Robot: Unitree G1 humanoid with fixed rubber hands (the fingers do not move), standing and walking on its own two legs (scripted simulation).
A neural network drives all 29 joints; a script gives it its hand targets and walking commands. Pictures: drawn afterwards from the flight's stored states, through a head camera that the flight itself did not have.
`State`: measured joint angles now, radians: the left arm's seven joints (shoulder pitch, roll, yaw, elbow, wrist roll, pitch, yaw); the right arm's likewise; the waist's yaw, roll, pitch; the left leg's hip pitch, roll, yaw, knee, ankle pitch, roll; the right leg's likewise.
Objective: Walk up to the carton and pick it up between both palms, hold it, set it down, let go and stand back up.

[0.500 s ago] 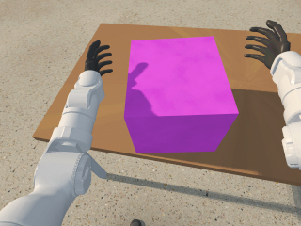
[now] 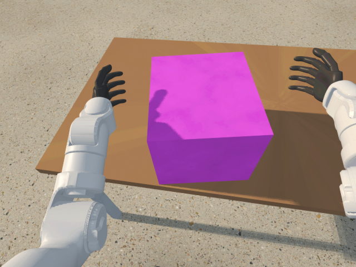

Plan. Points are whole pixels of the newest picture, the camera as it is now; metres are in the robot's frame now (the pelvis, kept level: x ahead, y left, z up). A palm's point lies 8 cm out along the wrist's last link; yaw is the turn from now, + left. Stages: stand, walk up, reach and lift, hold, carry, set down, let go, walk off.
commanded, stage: set down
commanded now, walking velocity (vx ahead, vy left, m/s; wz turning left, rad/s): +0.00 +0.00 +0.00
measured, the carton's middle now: (200, 118) +0.48 +0.03 +0.01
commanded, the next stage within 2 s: none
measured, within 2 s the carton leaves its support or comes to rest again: neither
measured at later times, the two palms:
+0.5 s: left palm (111, 127) +0.34 +0.21 +0.11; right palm (339, 124) +0.42 -0.26 +0.11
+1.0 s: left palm (120, 160) +0.29 +0.18 +0.06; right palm (349, 174) +0.33 -0.28 +0.06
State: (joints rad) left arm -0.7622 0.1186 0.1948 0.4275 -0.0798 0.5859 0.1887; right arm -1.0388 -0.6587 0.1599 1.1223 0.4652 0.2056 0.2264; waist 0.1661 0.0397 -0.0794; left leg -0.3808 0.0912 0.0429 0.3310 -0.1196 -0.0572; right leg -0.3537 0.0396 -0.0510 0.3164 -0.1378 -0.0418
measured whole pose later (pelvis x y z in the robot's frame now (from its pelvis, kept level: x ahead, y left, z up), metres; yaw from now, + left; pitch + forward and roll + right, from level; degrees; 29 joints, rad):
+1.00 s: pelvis +0.00 +0.00 +0.00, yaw -2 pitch +4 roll +0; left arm -0.13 -0.03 0.10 0.08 0.02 0.34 0.22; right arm -0.34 -0.59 0.06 0.74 0.43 -0.07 0.30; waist 0.07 0.00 -0.05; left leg -0.24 0.09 0.08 0.31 -0.14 -0.05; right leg -0.26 0.04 -0.01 0.35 -0.17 -0.05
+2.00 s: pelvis +0.01 +0.01 +0.00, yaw -3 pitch +1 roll +1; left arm 0.19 0.00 0.03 0.28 0.03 0.01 0.20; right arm 0.06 -0.47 0.10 0.73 0.36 -0.33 0.27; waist 0.04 -0.02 -0.01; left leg -0.20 0.07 0.10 0.37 -0.19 -0.04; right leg -0.23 0.02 0.01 0.43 -0.23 -0.04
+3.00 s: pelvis +0.02 +0.03 +0.00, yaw -1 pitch -2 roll +0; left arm 0.22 0.18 0.01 0.50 0.02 0.11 0.02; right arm 0.18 -0.22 -0.02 0.72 0.01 -0.20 0.06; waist 0.02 0.00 0.07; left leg -0.10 0.05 0.07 0.34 -0.21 -0.02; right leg -0.08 0.00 -0.01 0.32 -0.21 0.00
